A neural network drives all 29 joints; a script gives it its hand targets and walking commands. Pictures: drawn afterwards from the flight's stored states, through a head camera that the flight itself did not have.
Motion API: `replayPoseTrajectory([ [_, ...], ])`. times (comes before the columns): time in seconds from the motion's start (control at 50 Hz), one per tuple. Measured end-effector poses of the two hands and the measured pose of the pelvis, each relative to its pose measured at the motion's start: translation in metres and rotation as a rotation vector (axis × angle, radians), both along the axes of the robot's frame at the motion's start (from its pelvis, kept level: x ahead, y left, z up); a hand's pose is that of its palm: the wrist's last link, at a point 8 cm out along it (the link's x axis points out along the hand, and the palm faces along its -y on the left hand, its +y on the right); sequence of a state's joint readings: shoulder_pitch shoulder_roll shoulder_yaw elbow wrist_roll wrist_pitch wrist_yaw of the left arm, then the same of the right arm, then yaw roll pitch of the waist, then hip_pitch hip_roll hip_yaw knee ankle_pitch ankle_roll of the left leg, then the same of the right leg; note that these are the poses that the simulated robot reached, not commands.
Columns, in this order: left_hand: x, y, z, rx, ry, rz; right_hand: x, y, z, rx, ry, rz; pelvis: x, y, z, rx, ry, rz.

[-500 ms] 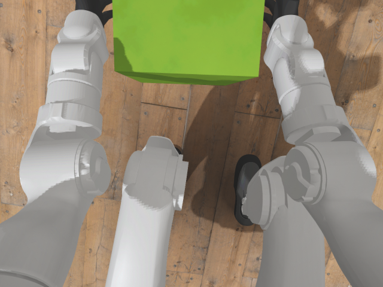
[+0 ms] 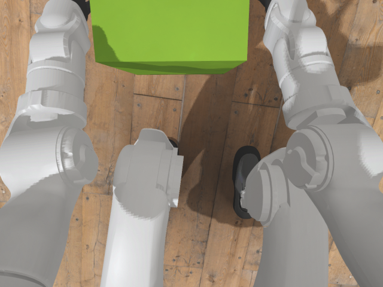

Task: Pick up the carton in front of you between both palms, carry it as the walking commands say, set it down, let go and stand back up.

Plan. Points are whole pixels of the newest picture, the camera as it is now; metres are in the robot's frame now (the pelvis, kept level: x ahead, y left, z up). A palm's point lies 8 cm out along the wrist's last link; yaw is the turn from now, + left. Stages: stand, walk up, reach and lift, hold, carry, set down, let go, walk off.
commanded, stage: set down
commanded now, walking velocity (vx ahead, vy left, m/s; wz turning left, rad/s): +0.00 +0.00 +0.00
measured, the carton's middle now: (175, 12) +0.53 +0.11 -0.24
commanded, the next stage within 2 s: let go in 1.52 s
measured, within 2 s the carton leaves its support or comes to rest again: neither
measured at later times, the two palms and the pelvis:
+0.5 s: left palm (54, 7) +0.49 +0.30 -0.18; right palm out of the picture +0.56 -0.10 -0.18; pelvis +0.00 +0.00 +0.00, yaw +0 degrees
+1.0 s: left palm out of the picture +0.50 +0.30 -0.01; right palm out of the picture +0.56 -0.08 -0.02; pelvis +0.01 +0.01 +0.10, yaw +1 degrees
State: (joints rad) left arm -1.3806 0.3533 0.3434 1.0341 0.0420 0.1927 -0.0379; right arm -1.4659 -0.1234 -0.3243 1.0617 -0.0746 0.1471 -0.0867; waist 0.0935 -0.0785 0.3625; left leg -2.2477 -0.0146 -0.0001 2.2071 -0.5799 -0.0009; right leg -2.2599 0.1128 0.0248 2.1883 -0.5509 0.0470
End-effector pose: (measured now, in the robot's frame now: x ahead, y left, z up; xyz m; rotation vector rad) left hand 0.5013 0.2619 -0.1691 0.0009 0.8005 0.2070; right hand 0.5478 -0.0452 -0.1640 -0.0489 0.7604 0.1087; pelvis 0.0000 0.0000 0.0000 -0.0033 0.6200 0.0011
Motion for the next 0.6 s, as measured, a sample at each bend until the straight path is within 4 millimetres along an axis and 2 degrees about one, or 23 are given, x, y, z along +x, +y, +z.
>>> replayPoseTrajectory([
  [0.26, -0.005, 0.000, -0.004, -0.006, -0.021, -0.002, -0.002, -0.003, -0.007, -0.019, -0.009, 0.032, -0.001, 0.001, -0.003, -0.002, -0.021, 0.006],
  [0.4, -0.016, 0.020, -0.018, 0.041, -0.011, 0.072, 0.000, -0.038, -0.022, -0.094, -0.011, -0.032, -0.001, 0.002, 0.000, -0.004, -0.038, 0.009],
  [0.5, -0.008, 0.034, -0.010, 0.042, -0.058, 0.093, 0.008, -0.051, -0.017, -0.099, -0.042, -0.039, 0.002, 0.003, 0.002, -0.008, -0.028, 0.008],
  [0.6, 0.008, 0.035, 0.019, 0.029, -0.138, 0.064, 0.021, -0.047, 0.011, -0.092, -0.106, -0.050, 0.005, 0.004, 0.007, -0.016, -0.002, 0.018],
])
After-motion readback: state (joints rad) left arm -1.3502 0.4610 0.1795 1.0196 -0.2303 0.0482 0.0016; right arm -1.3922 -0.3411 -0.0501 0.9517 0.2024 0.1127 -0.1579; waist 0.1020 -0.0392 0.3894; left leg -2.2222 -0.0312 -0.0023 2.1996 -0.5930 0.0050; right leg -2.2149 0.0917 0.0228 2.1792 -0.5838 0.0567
